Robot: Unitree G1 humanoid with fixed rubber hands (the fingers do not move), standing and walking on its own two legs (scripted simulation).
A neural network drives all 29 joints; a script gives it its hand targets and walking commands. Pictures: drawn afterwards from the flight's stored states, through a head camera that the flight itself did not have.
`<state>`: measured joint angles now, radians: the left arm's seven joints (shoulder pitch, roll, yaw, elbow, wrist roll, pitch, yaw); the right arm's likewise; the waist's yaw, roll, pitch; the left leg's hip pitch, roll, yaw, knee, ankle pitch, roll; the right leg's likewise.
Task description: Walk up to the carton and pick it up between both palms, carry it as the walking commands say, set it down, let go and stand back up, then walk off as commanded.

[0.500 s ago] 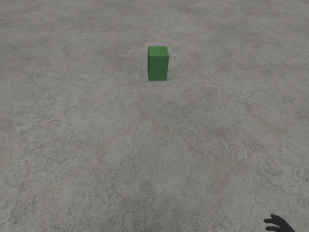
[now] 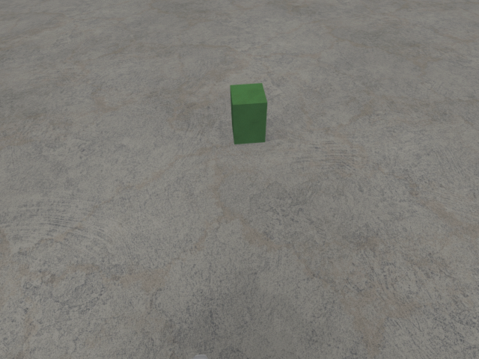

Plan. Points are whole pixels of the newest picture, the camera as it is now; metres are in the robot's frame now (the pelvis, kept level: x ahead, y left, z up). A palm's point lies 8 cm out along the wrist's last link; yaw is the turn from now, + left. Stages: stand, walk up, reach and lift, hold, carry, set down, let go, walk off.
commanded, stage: walk up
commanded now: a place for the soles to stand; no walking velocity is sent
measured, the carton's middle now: (247, 114) +1.61 -0.02 -0.62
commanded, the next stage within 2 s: none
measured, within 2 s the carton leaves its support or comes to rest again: neither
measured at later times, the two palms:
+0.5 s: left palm (92, 242) +0.39 +0.35 -0.08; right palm (417, 305) +0.25 -0.31 -0.09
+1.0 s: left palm (120, 190) +0.57 +0.35 -0.12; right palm (372, 189) +0.53 -0.30 -0.08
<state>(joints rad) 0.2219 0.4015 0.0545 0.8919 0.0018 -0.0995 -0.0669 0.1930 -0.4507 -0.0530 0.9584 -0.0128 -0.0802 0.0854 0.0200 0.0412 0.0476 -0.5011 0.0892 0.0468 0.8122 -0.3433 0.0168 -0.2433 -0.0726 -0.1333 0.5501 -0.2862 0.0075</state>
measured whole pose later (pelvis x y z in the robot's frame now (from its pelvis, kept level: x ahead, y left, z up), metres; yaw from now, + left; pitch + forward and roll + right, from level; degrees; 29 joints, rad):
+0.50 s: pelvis +0.26 +0.03 +0.00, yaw -4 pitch -1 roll +1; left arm 0.18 0.44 0.07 0.94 0.02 -0.06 -0.11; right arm 0.32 -0.47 -0.07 0.94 -0.01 -0.09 0.06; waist -0.05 -0.01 0.02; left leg -0.10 0.01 0.17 0.47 -0.36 0.03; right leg -0.48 -0.11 -0.06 0.59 -0.14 -0.02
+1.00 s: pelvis +0.48 +0.04 -0.01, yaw -5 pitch -1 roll +1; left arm 0.27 0.42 0.06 0.92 0.02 -0.06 -0.07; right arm 0.24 -0.45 -0.06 0.89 -0.01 -0.10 0.04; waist -0.01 -0.06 0.04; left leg -0.34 0.06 0.13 0.65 -0.29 0.03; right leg -0.50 -0.08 -0.01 0.98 -0.45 -0.02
